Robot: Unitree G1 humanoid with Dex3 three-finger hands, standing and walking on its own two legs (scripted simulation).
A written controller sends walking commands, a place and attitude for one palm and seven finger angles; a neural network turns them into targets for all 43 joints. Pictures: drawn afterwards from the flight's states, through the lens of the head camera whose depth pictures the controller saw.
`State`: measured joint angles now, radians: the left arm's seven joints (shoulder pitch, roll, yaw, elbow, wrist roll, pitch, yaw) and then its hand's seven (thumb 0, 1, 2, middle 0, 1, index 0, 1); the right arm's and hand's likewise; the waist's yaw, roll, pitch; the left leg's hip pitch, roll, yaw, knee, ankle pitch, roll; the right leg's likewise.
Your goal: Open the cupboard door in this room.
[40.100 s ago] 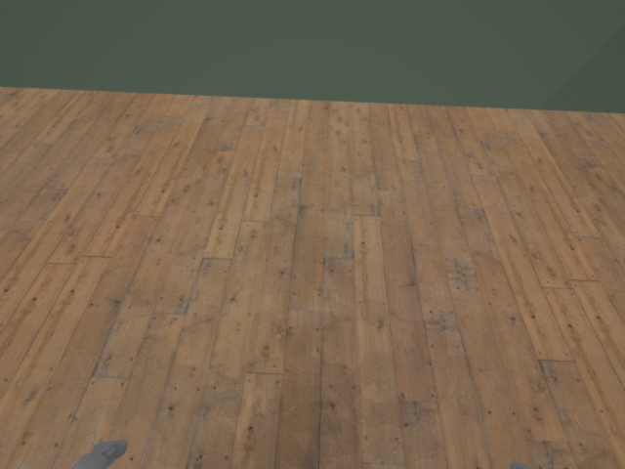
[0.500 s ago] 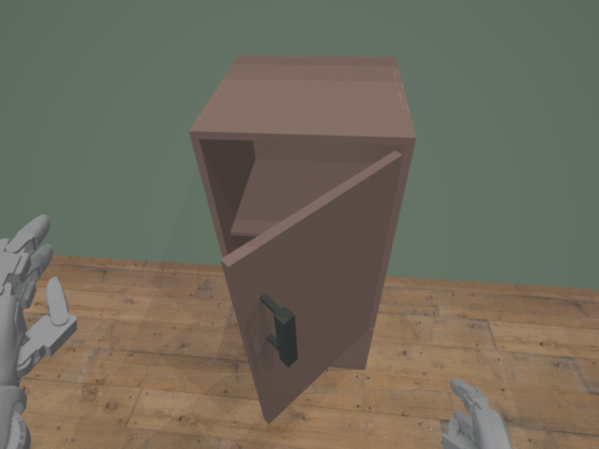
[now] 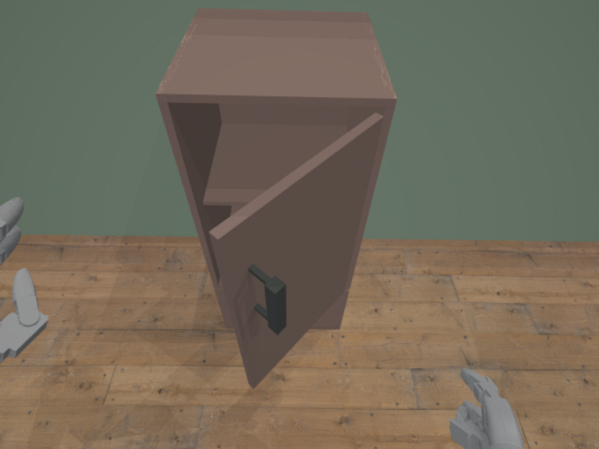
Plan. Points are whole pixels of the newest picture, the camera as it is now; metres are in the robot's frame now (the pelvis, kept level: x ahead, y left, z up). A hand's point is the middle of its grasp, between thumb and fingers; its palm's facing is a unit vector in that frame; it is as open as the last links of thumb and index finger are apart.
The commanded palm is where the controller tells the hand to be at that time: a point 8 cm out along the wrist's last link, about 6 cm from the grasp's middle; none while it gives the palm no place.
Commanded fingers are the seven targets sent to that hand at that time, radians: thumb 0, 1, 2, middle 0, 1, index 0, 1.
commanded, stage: step back with the hand held close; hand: left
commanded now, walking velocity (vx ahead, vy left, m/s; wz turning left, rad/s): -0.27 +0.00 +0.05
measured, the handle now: (267, 299) +0.34 +0.07 -0.04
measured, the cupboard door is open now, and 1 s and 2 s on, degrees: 48 48 48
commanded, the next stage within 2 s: stop stepping back and stand still in 0.86 s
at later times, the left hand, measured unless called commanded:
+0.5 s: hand out of the picture +0.10 +0.28 +0.16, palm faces +0.46 -0.77 -0.44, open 7.4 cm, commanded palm +0.03 +0.32 +0.17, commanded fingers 0.00 0.90 0.90 -0.20 -0.30 -0.20 -0.30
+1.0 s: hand out of the picture -0.01 +0.28 +0.17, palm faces +0.39 -0.83 -0.39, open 7.4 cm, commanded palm -0.05 +0.32 +0.17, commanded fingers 0.00 0.90 0.90 -0.20 -0.30 -0.20 -0.30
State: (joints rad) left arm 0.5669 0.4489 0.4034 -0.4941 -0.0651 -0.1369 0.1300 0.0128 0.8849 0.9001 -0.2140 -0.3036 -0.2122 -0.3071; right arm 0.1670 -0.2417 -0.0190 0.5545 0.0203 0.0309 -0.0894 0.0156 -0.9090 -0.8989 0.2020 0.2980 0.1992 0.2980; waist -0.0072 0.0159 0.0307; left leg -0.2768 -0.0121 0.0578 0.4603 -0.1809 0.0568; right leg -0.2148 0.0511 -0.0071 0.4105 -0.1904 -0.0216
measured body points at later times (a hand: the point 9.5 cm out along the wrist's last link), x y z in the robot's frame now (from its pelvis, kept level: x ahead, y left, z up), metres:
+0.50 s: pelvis -0.09 +0.02 -0.01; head -0.06 +0.04 +0.43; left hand +0.07 +0.32 +0.18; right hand +0.11 -0.21 -0.09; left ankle +0.04 +0.08 -0.73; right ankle -0.03 -0.11 -0.74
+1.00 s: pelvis -0.21 +0.03 -0.03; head -0.21 +0.08 +0.42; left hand -0.04 +0.32 +0.19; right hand -0.02 -0.19 -0.09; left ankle -0.02 +0.08 -0.73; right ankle -0.35 -0.11 -0.74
